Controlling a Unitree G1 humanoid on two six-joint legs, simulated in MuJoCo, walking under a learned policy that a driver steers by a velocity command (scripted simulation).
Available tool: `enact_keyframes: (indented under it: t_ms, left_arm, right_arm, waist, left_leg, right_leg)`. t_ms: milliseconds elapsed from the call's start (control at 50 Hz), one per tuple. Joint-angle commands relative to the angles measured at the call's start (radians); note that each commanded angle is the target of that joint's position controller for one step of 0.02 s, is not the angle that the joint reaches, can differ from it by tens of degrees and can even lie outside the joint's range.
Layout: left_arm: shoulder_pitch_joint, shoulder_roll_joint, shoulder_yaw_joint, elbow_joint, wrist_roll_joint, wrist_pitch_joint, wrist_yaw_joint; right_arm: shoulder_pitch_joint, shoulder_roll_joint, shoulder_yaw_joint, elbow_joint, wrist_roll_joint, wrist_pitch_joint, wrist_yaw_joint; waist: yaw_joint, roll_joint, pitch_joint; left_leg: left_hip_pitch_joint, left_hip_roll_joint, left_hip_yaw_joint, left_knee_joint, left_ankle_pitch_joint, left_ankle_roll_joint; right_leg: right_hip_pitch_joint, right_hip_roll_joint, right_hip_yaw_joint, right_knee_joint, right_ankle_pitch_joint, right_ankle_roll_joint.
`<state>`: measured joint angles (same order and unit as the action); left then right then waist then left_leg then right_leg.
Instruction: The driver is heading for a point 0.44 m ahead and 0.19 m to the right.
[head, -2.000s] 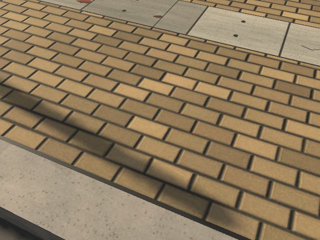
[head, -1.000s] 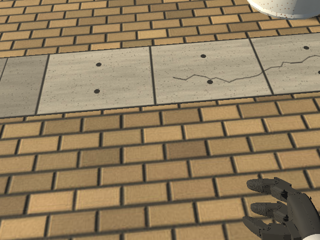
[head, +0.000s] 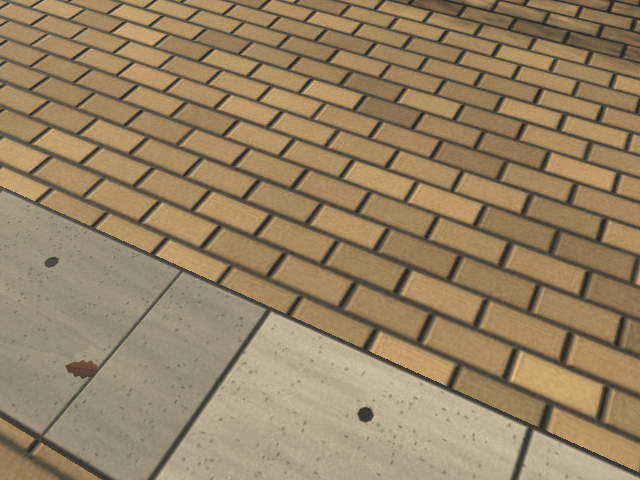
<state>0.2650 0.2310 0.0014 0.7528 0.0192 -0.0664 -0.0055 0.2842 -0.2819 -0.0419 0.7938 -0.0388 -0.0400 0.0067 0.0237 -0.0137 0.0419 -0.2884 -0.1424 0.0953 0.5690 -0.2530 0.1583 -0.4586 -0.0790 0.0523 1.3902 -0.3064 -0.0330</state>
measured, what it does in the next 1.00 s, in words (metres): walks ahead, turning right: right foot, then left foot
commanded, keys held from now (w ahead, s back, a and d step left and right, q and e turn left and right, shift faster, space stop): e+shift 0.30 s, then shift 0.70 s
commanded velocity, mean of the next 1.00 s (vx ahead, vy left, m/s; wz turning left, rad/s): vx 0.20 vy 0.00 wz -0.31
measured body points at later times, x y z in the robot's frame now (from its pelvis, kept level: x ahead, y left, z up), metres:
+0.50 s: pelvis +0.31 -0.05 +0.01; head +0.35 -0.07 +0.45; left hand +0.52 +0.17 -0.09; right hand +0.45 -0.35 -0.07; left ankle +0.41 +0.13 -0.62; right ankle +0.39 -0.10 -0.72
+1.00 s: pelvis +0.42 +0.00 +0.01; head +0.43 +0.01 +0.46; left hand +0.64 +0.18 -0.10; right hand +0.48 -0.29 -0.08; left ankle +0.47 +0.12 -0.72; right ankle +0.39 -0.10 -0.72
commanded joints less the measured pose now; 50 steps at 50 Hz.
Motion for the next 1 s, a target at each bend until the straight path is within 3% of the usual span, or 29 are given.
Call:
enact_keyframes:
  t_ms: [20, 60, 80, 100, 120, 140, 160, 180, 220, 240, 260, 280, 300, 320, 340, 360, 400, 420, 480, 520, 600, 700, 780, 820, 840, 860, 880, 920, 1000]
  left_arm:
    - [0.126, 0.108, 0.034, -0.004, -0.001, 0.037, -0.016]
    - [0.037, 0.090, 0.034, -0.026, -0.003, 0.036, -0.018]
    - [0.008, 0.077, 0.029, -0.032, -0.004, 0.030, -0.025]
    - [-0.073, 0.099, 0.046, -0.041, -0.088, 0.002, -0.004]
    - [-0.091, 0.076, 0.035, -0.062, -0.088, -0.020, -0.014]
    - [-0.131, 0.061, 0.032, -0.076, -0.056, -0.035, -0.031]
    - [-0.142, 0.068, 0.039, -0.084, -0.043, -0.045, -0.049]
    - [-0.133, 0.086, 0.052, -0.093, -0.043, -0.047, -0.062]
    - [0.082, 0.169, 0.093, -0.058, -0.042, -0.024, -0.075]
    - [0.288, 0.235, 0.126, -0.015, -0.044, -0.005, -0.064]
    - [0.405, 0.237, 0.126, 0.027, -0.047, 0.011, -0.038]
    - [0.300, 0.236, 0.101, -0.009, 0.011, 0.003, -0.022]
    - [0.145, 0.300, 0.108, -0.112, 0.062, -0.010, -0.014]
    - [0.006, 0.277, 0.116, -0.201, 0.033, 0.005, -0.013]
    - [-0.069, 0.221, 0.098, -0.216, -0.008, 0.014, -0.010]
    - [-0.099, 0.190, 0.084, -0.222, -0.031, 0.016, -0.010]
    - [-0.120, 0.191, 0.083, -0.212, -0.023, 0.020, -0.005]
    - [-0.096, 0.188, 0.082, -0.197, -0.018, 0.020, 0.000]
    - [-0.018, 0.193, 0.082, -0.162, -0.013, 0.029, 0.026]
    - [-0.027, 0.184, 0.075, -0.166, -0.020, 0.052, 0.042]
    - [-0.079, 0.154, 0.060, -0.188, -0.019, 0.093, 0.061]
    - [-0.084, 0.138, 0.061, -0.183, -0.003, 0.103, 0.057]
    - [-0.098, 0.118, 0.054, -0.167, -0.011, 0.098, 0.033]
    - [-0.078, 0.100, 0.049, -0.153, -0.021, 0.089, 0.026]
    - [-0.011, 0.090, 0.049, -0.149, -0.001, 0.074, 0.020]
    - [0.026, 0.092, 0.054, -0.134, -0.004, 0.060, 0.011]
    - [-0.017, 0.111, 0.056, -0.139, -0.003, 0.056, 0.007]
    - [-0.118, 0.099, 0.062, -0.159, -0.007, 0.073, 0.007]
    - [-0.093, 0.079, 0.066, -0.147, -0.005, 0.085, 0.002]
  right_arm:
    - [0.032, -0.095, -0.020, -0.032, 0.017, -0.070, -0.001]
    - [0.025, -0.079, -0.015, -0.013, 0.024, -0.084, 0.009]
    - [-0.016, -0.071, -0.012, -0.021, 0.026, -0.085, 0.008]
    - [-0.116, -0.028, -0.005, -0.063, 0.023, -0.083, -0.020]
    - [-0.111, -0.084, -0.012, -0.075, 0.034, -0.084, -0.040]
    - [-0.067, -0.105, -0.017, -0.072, 0.045, -0.083, -0.062]
    - [-0.007, -0.123, -0.018, -0.053, 0.041, -0.071, -0.077]
    - [0.019, -0.155, -0.027, -0.043, 0.033, -0.055, -0.090]
    - [-0.051, -0.187, -0.043, -0.081, 0.032, -0.033, -0.106]
    - [-0.136, -0.181, -0.043, -0.112, 0.032, -0.028, -0.100]
    - [-0.210, -0.112, -0.027, -0.125, 0.042, -0.032, -0.070]
    - [-0.102, 0.040, 0.010, -0.167, 0.010, -0.037, -0.028]
    - [0.127, -0.003, 0.020, -0.179, 0.038, -0.048, -0.003]
    - [0.075, -0.132, 0.000, -0.174, 0.041, -0.045, 0.003]
    - [-0.012, -0.156, -0.015, -0.186, 0.043, -0.029, -0.007]
    - [-0.041, -0.150, -0.018, -0.186, 0.029, -0.008, -0.023]
    - [-0.039, -0.131, -0.022, -0.193, 0.027, 0.027, -0.040]
    - [-0.038, -0.107, -0.019, -0.194, 0.022, 0.029, -0.049]
    - [-0.062, -0.076, -0.012, -0.199, 0.021, 0.029, -0.076]
    - [-0.091, -0.073, -0.014, -0.206, 0.032, 0.041, -0.087]
    - [-0.155, -0.066, -0.018, -0.224, 0.039, 0.053, -0.088]
    - [-0.179, -0.057, -0.017, -0.217, 0.040, 0.027, -0.068]
    - [-0.134, -0.052, -0.022, -0.185, 0.049, 0.003, -0.043]
    - [-0.088, -0.062, -0.025, -0.162, 0.035, -0.012, -0.032]
    - [-0.077, -0.140, -0.042, -0.167, 0.014, -0.012, -0.036]
    - [-0.106, -0.129, -0.043, -0.161, 0.006, -0.004, -0.037]
    - [-0.102, -0.073, -0.033, -0.158, 0.012, 0.001, -0.036]
    - [-0.110, -0.065, -0.032, -0.156, 0.026, 0.008, -0.036]
    - [-0.126, -0.063, -0.034, -0.170, 0.025, 0.006, -0.035]
  waist:
    - [0.039, -0.016, 0.033]
    - [0.029, 0.024, 0.076]
    - [0.035, 0.036, 0.065]
    - [-0.001, 0.041, 0.011]
    - [-0.001, 0.072, 0.012]
    - [-0.039, 0.052, -0.001]
    - [-0.057, 0.058, -0.036]
    - [-0.047, 0.064, -0.081]
    - [0.060, 0.138, -0.173]
    - [0.181, 0.116, -0.227]
    - [0.246, -0.095, -0.170]
    - [0.074, -0.350, -0.158]
    - [-0.025, -0.265, -0.441]
    - [-0.014, -0.045, -0.410]
    - [-0.048, 0.115, -0.253]
    - [-0.067, 0.194, -0.196]
    - [-0.088, 0.100, -0.097]
    - [-0.077, 0.056, -0.096]
    - [-0.035, 0.006, -0.210]
    - [-0.022, -0.021, -0.247]
    - [-0.006, -0.086, -0.193]
    - [0.025, -0.129, -0.162]
    - [0.004, -0.123, -0.155]
    - [-0.025, -0.083, -0.136]
    - [0.022, 0.060, -0.174]
    - [0.050, 0.209, -0.185]
    - [0.015, 0.225, -0.193]
    - [-0.015, 0.175, -0.145]
    - [-0.019, 0.102, -0.086]
  left_leg:
    - [0.019, 0.354, -0.270, -0.355, 0.598, 0.061]
    - [0.019, 0.286, -0.095, -0.369, 0.876, -0.003]
    - [0.017, 0.236, -0.016, -0.375, 0.871, -0.036]
    - [0.070, 0.200, -0.002, -0.362, 0.824, -0.096]
    - [0.079, 0.214, 0.039, -0.331, 0.844, -0.112]
    - [0.114, 0.213, 0.053, -0.283, 0.922, -0.124]
    - [0.178, 0.206, 0.063, -0.233, 0.894, -0.141]
    - [0.211, 0.214, 0.061, -0.180, 0.884, -0.163]
    - [0.183, 0.239, 0.060, 0.049, 1.059, -0.194]
    - [0.056, 0.229, 0.052, 0.303, 0.982, -0.209]
    - [-0.102, 0.083, 0.058, 0.730, 0.146, -0.239]
    - [-0.379, -0.038, -0.070, 1.087, -0.469, -0.249]
    - [-0.429, -0.026, -0.291, 1.203, -0.392, -0.243]
    - [-0.395, 0.036, -0.300, 1.104, -0.290, -0.192]
    - [-0.436, 0.079, -0.265, 1.009, -0.216, -0.181]
    - [-0.387, 0.120, -0.250, 0.921, -0.170, -0.182]
    - [-0.299, 0.162, -0.233, 0.768, -0.141, -0.201]
    - [-0.281, 0.162, -0.207, 0.736, -0.128, -0.216]
    - [-0.334, 0.159, -0.196, 0.686, -0.071, -0.257]
    - [-0.387, 0.166, -0.207, 0.664, -0.031, -0.275]
    - [-0.424, 0.186, -0.208, 0.558, 0.012, -0.284]
    - [-0.292, 0.196, -0.191, 0.310, -0.029, -0.267]
    - [-0.086, 0.167, -0.158, 0.036, -0.014, -0.237]
    - [0.092, 0.195, -0.187, -0.196, 0.277, -0.191]
    - [0.216, 0.320, -0.276, -0.120, 0.574, -0.134]
    - [0.239, 0.372, -0.326, -0.092, 0.645, -0.042]
    - [0.197, 0.398, -0.368, -0.128, 0.525, 0.008]
    - [0.130, 0.339, -0.343, -0.140, 0.337, -0.028]
    - [0.079, 0.239, -0.238, -0.107, 0.139, -0.110]
  right_leg:
    - [-0.084, -0.033, 0.043, -0.138, 0.006, 0.005]
    - [-0.103, -0.006, -0.019, -0.306, 0.125, 0.004]
    - [-0.072, 0.008, -0.062, -0.415, 0.219, -0.002]
    - [-0.099, 0.038, -0.055, -0.432, 0.343, -0.007]
    - [-0.084, 0.035, -0.084, -0.591, 0.414, 0.002]
    - [-0.053, 0.075, -0.153, -0.712, 0.513, 0.021]
    - [-0.024, 0.107, -0.180, -0.790, 0.594, 0.027]
    - [0.039, 0.144, -0.193, -0.824, 0.623, 0.021]
    - [0.262, 0.206, -0.202, -0.790, 0.524, -0.008]
    - [0.482, 0.183, -0.133, -0.780, 0.528, -0.053]
    - [0.582, 0.091, -0.021, -0.912, 0.675, -0.109]
    - [0.656, -0.019, 0.285, -0.786, 1.174, -0.199]
    - [0.758, -0.252, 0.717, -0.952, 0.936, -0.398]
    - [0.626, -0.234, 0.725, -1.038, 0.547, -0.396]
    - [0.437, -0.188, 0.653, -1.087, 0.230, -0.352]
    - [0.285, -0.142, 0.610, -1.123, 0.103, -0.297]
    - [0.069, -0.051, 0.475, -1.122, 0.209, -0.235]
    - [0.040, -0.022, 0.404, -1.095, 0.382, -0.229]
    - [0.172, -0.022, 0.307, -1.007, 0.736, -0.216]
    - [0.249, -0.022, 0.304, -0.987, 0.651, -0.179]
    - [0.264, -0.001, 0.320, -1.006, 0.327, -0.124]
    - [0.275, -0.030, 0.344, -0.988, 0.352, -0.162]
    - [0.267, -0.037, 0.360, -0.941, 0.529, -0.189]
    - [0.209, 0.012, 0.342, -0.917, 0.439, -0.132]
    - [0.130, 0.079, 0.276, -0.846, 0.244, -0.075]
    - [0.068, 0.151, 0.160, -0.819, -0.002, -0.020]
    - [0.088, 0.138, 0.125, -0.813, -0.055, 0.015]
    - [0.122, 0.122, 0.098, -0.831, 0.028, 0.035]
    - [0.143, 0.109, 0.115, -0.882, 0.148, 0.003]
